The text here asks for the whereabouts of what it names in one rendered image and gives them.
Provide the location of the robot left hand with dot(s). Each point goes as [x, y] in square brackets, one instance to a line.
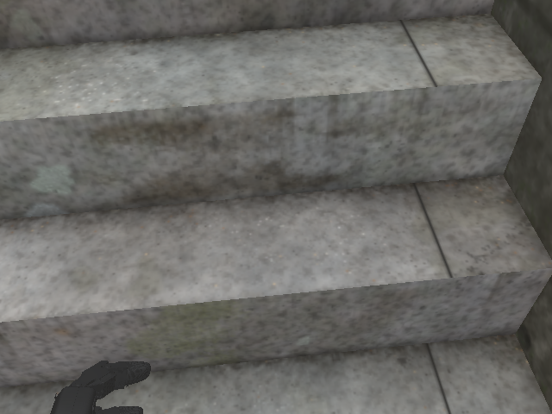
[96, 382]

